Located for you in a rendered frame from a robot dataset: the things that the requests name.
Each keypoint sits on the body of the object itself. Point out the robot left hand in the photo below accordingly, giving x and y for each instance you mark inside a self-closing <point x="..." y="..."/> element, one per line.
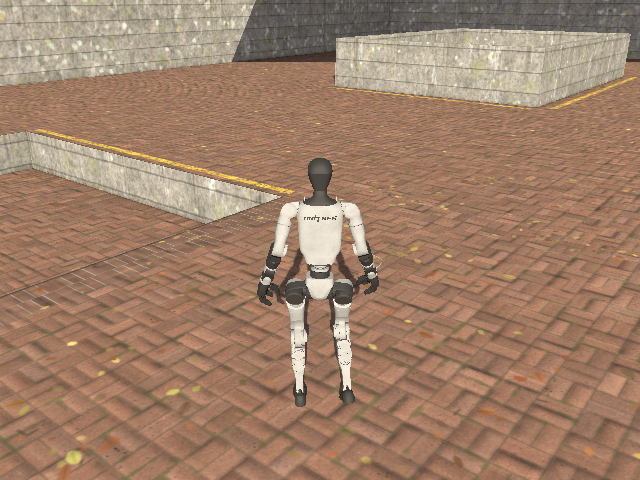
<point x="263" y="290"/>

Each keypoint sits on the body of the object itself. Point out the robot right forearm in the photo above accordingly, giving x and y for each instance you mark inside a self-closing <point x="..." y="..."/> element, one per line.
<point x="368" y="263"/>

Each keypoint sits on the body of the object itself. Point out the robot left thigh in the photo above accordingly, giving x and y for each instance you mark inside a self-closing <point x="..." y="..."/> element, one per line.
<point x="295" y="293"/>

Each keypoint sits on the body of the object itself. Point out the robot left upper arm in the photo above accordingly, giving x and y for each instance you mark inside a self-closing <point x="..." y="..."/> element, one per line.
<point x="288" y="211"/>

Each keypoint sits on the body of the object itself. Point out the robot left forearm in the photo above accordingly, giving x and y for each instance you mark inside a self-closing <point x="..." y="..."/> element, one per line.
<point x="270" y="268"/>

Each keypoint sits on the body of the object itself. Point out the robot right hand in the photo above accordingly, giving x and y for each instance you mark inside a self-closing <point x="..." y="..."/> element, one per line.
<point x="374" y="283"/>

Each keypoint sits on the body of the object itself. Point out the robot right upper arm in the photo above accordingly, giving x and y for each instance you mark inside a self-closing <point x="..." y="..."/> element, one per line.
<point x="352" y="212"/>

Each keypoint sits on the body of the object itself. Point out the left robot foot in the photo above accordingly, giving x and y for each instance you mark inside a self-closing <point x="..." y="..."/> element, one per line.
<point x="300" y="398"/>

